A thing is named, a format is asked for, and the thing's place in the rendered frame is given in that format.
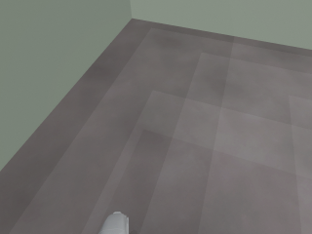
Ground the robot left thigh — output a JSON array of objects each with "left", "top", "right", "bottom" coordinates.
[{"left": 98, "top": 213, "right": 129, "bottom": 234}]

